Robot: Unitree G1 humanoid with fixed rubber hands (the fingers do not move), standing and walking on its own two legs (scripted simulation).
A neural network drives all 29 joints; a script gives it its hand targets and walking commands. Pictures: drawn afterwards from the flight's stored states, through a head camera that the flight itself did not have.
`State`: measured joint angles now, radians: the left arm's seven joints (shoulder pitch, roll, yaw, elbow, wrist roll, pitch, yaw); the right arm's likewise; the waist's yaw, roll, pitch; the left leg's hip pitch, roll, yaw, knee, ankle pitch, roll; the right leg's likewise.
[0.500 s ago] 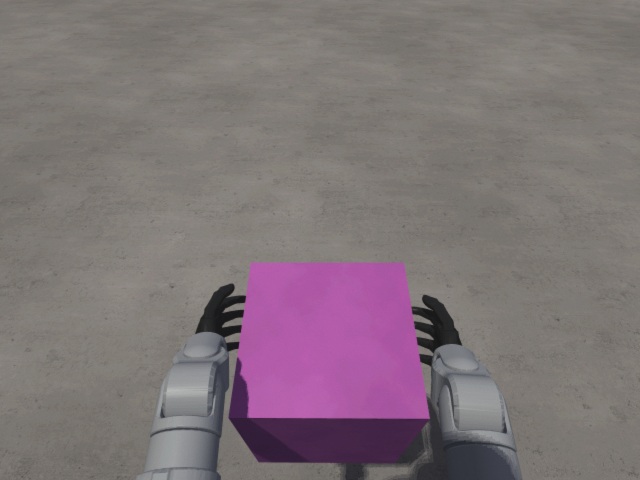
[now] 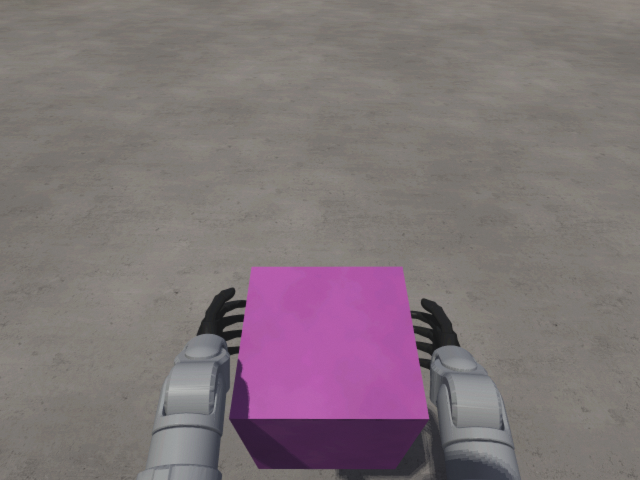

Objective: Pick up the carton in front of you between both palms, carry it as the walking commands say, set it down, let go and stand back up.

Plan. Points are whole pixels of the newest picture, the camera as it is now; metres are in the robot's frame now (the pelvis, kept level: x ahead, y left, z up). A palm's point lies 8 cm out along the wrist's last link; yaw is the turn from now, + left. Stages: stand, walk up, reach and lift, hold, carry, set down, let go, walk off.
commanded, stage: carry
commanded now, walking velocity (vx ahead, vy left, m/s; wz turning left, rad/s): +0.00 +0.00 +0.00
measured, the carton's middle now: (326, 372) +0.31 +0.00 -0.05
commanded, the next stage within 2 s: hold in 0.82 s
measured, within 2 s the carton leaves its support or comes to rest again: neither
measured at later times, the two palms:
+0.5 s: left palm (208, 361) +0.27 +0.15 +0.04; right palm (449, 375) +0.26 -0.15 +0.04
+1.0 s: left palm (200, 376) +0.25 +0.15 +0.05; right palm (451, 394) +0.24 -0.14 +0.04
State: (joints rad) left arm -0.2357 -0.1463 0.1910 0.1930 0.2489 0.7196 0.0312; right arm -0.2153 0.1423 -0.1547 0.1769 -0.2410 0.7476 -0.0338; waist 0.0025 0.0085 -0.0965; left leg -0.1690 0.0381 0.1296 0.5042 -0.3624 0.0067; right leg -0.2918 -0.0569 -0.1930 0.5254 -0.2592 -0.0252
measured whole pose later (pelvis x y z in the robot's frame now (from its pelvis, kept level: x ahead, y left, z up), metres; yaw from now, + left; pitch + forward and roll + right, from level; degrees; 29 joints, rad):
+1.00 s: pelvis -0.04 +0.00 +0.01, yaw -1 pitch -5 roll +0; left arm -0.24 -0.15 0.20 0.21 0.25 0.69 0.02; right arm -0.20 0.14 -0.14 0.16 -0.25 0.74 -0.04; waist 0.01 0.03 0.03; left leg -0.06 0.00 0.04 0.41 -0.26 0.02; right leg -0.16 -0.02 -0.10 0.37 -0.12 -0.02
